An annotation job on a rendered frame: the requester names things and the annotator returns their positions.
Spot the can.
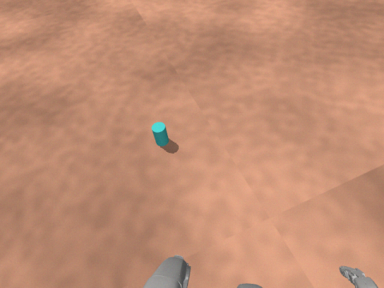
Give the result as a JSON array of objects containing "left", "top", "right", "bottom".
[{"left": 152, "top": 122, "right": 169, "bottom": 146}]

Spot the right robot hand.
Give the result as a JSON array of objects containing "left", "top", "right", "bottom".
[{"left": 339, "top": 266, "right": 378, "bottom": 288}]

